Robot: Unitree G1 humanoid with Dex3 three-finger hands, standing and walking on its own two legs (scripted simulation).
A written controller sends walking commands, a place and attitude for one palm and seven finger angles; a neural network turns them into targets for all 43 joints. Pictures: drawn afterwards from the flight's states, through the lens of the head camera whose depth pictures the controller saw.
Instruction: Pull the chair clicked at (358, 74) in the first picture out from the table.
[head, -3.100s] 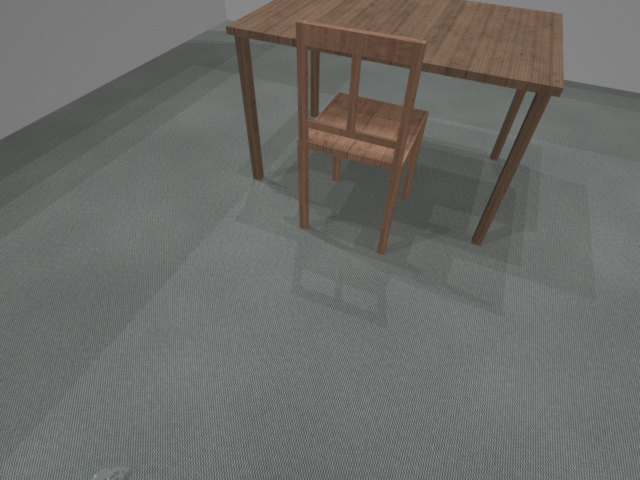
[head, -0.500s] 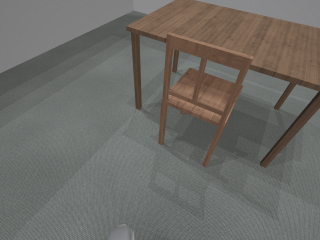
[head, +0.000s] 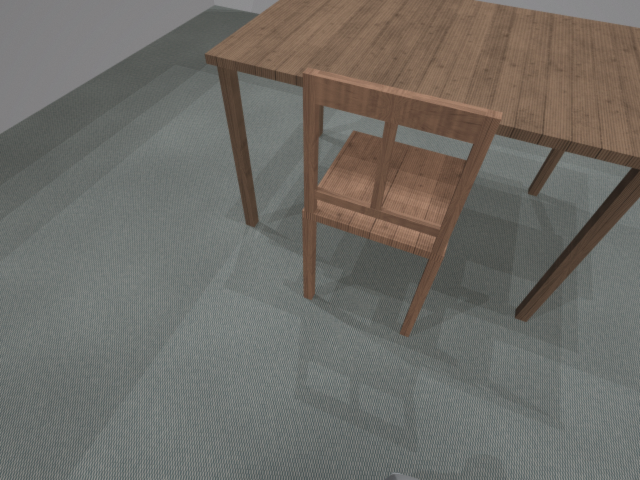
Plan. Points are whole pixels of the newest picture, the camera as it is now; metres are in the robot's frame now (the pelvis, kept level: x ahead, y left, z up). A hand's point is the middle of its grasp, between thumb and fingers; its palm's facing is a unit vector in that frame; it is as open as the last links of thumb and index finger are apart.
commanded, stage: turn to face it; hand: left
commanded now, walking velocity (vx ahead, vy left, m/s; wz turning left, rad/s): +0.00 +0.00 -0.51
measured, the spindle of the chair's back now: (383, 168) +0.77 -0.09 -0.10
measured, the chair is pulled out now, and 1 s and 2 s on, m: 0.00 0.00 0.00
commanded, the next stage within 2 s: take the last steps up to it in 0.50 s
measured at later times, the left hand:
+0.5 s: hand out of the picture +0.13 +0.15 -0.17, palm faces -0.16 -0.97 -0.20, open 7.3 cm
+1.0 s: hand (268, 453) +0.19 +0.09 -0.16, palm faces -0.33 -0.93 -0.19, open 7.3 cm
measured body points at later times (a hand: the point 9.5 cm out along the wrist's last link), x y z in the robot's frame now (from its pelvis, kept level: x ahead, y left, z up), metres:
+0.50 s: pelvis +0.02 -0.02 +0.00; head +0.05 -0.02 +0.45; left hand +0.14 +0.20 -0.15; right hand +0.02 -0.28 -0.14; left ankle +0.03 +0.10 -0.72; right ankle +0.02 -0.13 -0.74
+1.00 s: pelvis +0.05 -0.06 -0.01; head +0.06 -0.07 +0.44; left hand +0.20 +0.14 -0.15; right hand -0.09 -0.25 -0.16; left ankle +0.03 +0.09 -0.73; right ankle +0.01 -0.15 -0.74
